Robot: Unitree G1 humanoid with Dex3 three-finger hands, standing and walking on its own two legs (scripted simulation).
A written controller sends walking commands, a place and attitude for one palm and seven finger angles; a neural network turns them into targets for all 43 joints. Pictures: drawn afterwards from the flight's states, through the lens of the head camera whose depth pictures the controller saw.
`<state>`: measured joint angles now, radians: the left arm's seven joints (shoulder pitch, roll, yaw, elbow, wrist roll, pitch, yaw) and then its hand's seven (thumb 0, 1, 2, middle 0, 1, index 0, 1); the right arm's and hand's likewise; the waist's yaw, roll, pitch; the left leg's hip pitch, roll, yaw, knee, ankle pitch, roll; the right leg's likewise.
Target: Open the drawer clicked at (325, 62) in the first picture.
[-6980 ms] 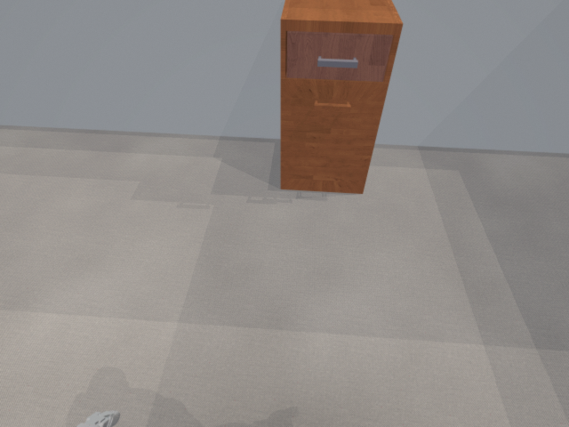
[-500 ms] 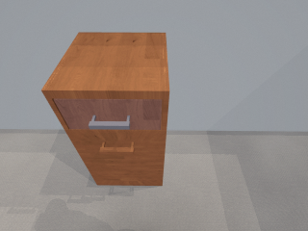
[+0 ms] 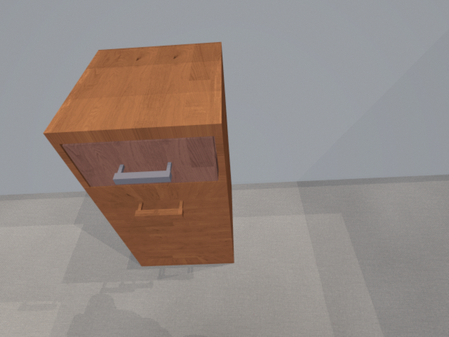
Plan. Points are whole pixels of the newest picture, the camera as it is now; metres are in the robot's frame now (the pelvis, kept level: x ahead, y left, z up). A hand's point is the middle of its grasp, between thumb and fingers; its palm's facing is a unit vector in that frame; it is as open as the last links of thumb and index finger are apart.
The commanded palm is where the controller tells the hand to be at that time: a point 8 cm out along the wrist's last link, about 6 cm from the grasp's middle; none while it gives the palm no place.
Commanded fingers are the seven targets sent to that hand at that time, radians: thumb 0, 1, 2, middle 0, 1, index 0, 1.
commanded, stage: come to a stop and stand still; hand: left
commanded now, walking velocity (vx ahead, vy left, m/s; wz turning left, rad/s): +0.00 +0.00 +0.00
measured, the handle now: (144, 172) +0.52 +0.26 -0.07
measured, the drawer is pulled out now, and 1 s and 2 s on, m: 0.00 0.00 0.00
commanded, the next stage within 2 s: look again from close up in 1.32 s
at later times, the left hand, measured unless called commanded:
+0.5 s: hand out of the picture -0.05 +0.16 -0.17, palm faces +0.07 -0.98 -0.18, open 7.3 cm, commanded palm none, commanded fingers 0.00 0.90 0.90 -0.20 -0.30 -0.20 -0.30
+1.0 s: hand out of the picture -0.04 +0.17 -0.17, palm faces +0.07 -0.99 -0.16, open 7.4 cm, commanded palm none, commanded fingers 0.00 0.90 0.90 -0.20 -0.30 -0.20 -0.30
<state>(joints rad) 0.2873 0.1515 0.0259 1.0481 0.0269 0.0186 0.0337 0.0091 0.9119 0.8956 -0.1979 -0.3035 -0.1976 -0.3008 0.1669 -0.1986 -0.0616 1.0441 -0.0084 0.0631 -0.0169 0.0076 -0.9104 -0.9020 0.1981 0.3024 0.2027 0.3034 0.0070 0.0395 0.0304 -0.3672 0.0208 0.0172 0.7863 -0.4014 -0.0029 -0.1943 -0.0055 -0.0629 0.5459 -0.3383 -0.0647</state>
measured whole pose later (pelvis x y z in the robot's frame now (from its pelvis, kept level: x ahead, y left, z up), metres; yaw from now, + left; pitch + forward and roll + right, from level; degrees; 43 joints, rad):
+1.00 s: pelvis -0.02 +0.02 +0.01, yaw +0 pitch +0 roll +0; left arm 0.32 0.10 0.00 1.15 0.01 -0.02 0.04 0.01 0.92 0.90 -0.20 -0.30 -0.20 -0.30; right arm 0.32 -0.10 0.01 1.15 -0.01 -0.02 -0.04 0.01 -0.91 -0.90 0.20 0.30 0.20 0.30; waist 0.01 0.00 0.01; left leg -0.14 0.01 0.04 0.38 -0.24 0.00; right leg -0.17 0.00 -0.07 0.41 -0.23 -0.03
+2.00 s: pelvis -0.04 +0.06 +0.00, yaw +1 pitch -3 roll -1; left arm 0.32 0.16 -0.01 1.05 0.01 0.00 0.04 0.01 0.92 0.90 -0.20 -0.30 -0.20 -0.30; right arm 0.28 -0.17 0.01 1.07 -0.01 0.00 -0.02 0.01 -0.92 -0.90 0.20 0.30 0.20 0.30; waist 0.01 -0.01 0.01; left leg -0.16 -0.02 0.05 0.48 -0.27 0.05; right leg -0.17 -0.03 -0.06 0.44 -0.23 0.02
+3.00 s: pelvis +0.06 +0.06 +0.00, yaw +5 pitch +0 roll +0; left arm 0.23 0.16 0.04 1.00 0.03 0.00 0.05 0.02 0.93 0.90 -0.20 -0.30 -0.20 -0.30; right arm 0.23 -0.15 -0.06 1.06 0.00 0.04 -0.04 0.01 -0.92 -0.90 0.20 0.30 0.20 0.30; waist 0.00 0.02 0.10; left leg -0.33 0.00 0.06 0.85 -0.53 0.00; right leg -0.27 -0.06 -0.10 0.56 -0.28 0.00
